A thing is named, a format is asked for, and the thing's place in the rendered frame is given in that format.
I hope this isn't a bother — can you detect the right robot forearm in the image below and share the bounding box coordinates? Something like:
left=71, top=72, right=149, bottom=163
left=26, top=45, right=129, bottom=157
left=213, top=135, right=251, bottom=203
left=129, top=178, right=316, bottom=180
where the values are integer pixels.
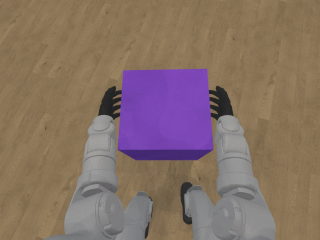
left=214, top=115, right=270, bottom=211

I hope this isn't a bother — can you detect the robot left foot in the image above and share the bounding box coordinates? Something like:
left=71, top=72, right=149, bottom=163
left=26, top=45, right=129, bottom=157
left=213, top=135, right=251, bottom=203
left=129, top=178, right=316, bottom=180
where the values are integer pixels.
left=144, top=197, right=153, bottom=239

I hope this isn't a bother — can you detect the left robot hand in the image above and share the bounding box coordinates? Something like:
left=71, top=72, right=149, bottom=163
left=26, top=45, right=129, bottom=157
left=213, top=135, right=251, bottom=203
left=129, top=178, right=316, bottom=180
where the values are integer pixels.
left=98, top=86, right=122, bottom=120

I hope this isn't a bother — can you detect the right robot hand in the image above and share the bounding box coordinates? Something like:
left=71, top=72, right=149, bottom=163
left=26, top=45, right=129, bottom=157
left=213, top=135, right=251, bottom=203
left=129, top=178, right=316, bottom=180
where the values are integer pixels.
left=209, top=86, right=234, bottom=121

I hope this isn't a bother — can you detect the robot foot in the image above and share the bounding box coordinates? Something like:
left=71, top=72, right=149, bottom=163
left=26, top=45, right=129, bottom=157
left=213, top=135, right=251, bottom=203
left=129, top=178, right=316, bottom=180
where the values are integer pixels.
left=144, top=197, right=153, bottom=239
left=180, top=182, right=193, bottom=225

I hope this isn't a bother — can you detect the robot right foot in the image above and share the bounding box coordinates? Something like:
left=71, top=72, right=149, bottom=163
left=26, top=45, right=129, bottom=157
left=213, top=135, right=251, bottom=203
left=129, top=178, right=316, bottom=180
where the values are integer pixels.
left=180, top=182, right=193, bottom=225

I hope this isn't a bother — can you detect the left robot forearm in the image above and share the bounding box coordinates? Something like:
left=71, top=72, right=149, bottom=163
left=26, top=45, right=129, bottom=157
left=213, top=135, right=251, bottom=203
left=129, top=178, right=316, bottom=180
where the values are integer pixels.
left=64, top=115, right=118, bottom=231

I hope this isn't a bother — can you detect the carton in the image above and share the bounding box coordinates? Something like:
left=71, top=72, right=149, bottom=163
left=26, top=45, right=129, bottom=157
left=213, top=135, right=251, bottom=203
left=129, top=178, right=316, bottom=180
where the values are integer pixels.
left=117, top=69, right=214, bottom=160

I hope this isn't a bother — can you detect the robot right upper arm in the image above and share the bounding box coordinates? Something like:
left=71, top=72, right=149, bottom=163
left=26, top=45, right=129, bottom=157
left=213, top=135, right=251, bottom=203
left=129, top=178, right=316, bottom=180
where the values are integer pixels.
left=211, top=195, right=276, bottom=240

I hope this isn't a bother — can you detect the robot left upper arm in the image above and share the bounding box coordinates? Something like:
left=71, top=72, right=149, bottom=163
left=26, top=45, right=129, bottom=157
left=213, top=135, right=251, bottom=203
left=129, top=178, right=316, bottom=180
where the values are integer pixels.
left=43, top=191, right=126, bottom=240

